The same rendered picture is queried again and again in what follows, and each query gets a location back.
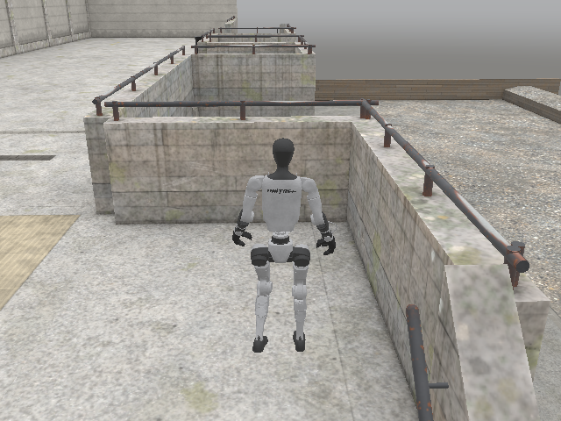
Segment robot left upper arm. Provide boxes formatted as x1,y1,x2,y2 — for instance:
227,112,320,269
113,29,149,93
240,175,264,223

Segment right robot forearm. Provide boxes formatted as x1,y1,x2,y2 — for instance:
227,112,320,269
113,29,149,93
316,212,333,242

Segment robot right hand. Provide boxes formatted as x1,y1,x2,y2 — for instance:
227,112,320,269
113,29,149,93
316,236,336,255

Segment left robot forearm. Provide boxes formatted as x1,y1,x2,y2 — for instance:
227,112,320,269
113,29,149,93
234,209,249,236

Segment robot right upper arm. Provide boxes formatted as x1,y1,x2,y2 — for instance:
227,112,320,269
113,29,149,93
301,177,325,225

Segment robot left hand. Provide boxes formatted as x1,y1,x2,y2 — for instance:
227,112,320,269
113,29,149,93
232,231,252,246

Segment right robot foot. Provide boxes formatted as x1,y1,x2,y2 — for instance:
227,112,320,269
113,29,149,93
293,331,306,352

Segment right robot shin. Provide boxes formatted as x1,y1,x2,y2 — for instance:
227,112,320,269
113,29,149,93
294,285,307,340

